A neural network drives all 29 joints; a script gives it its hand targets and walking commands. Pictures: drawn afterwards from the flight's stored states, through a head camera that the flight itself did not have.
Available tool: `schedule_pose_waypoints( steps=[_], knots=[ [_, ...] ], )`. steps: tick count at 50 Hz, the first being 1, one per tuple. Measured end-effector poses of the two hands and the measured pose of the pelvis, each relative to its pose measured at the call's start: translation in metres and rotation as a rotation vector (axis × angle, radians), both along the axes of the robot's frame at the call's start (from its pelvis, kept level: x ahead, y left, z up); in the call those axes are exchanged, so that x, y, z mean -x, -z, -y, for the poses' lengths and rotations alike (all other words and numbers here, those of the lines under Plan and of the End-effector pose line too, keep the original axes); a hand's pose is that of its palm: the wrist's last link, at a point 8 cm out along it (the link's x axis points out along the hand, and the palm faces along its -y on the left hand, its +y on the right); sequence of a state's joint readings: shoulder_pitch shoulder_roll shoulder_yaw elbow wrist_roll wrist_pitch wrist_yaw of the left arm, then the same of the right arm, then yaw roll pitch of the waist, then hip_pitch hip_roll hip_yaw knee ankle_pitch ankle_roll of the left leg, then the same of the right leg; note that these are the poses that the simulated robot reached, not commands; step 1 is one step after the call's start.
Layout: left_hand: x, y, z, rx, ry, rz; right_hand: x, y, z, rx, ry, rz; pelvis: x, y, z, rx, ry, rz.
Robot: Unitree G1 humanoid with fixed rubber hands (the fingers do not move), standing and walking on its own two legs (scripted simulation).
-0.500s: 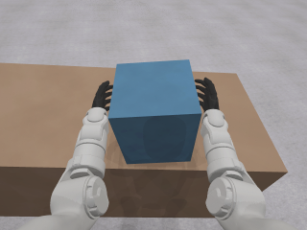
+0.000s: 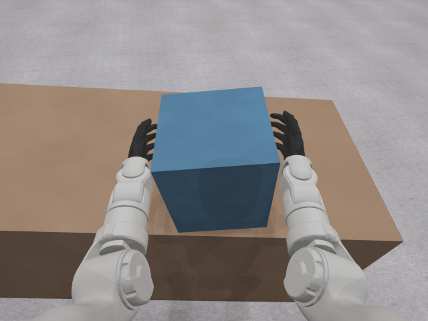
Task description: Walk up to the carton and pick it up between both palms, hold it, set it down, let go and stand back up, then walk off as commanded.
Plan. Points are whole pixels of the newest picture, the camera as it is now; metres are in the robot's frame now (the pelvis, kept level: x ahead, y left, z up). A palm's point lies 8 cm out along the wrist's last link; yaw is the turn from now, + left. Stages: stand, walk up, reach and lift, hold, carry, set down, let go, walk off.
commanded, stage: set down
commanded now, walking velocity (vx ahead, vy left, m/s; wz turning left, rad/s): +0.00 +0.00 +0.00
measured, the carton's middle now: (217, 164) +0.42 +0.03 +0.04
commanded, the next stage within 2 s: none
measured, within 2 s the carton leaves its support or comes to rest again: rests again in 1.92 s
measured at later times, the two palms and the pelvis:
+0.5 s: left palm (140, 164) +0.38 +0.18 +0.07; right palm (289, 156) +0.41 -0.12 +0.10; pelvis +0.00 +0.00 +0.00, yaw +0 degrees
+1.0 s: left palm (143, 171) +0.38 +0.18 +0.05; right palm (287, 161) +0.41 -0.12 +0.09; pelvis +0.01 +0.00 +0.00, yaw +0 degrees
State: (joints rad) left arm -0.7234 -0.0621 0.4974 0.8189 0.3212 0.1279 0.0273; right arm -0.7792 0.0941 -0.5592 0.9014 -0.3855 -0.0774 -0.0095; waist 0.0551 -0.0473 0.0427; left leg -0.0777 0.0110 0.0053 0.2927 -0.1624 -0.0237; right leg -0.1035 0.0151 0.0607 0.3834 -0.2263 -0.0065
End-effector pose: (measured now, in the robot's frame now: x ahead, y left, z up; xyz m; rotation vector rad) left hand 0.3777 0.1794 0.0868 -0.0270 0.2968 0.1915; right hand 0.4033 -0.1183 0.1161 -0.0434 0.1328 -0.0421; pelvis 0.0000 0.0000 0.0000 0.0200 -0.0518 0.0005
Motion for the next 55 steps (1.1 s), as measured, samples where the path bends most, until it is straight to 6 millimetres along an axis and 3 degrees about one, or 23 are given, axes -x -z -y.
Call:
schedule_pose_waypoints(
  steps=[32, 42, 55],
  knots=[
    [-0.001, 0.024, 0.001, 0.036, -0.024, -0.01, -0.005, 0.019, 0.0, 0.013, -0.006, -0.039, -0.005, 0.0, 0.0, 0.0, -0.001, -0.037],
    [0.001, 0.04, 0.001, 0.048, -0.024, -0.023, -0.004, 0.029, -0.001, 0.025, -0.006, -0.057, -0.007, 0.0, 0.0, 0.0, -0.002, -0.052],
    [0.0, 0.04, 0.002, 0.053, -0.027, -0.014, -0.005, 0.032, 0.0, 0.023, -0.003, -0.058, -0.008, 0.0, 0.0, 0.0, -0.002, -0.067]
  ],
)
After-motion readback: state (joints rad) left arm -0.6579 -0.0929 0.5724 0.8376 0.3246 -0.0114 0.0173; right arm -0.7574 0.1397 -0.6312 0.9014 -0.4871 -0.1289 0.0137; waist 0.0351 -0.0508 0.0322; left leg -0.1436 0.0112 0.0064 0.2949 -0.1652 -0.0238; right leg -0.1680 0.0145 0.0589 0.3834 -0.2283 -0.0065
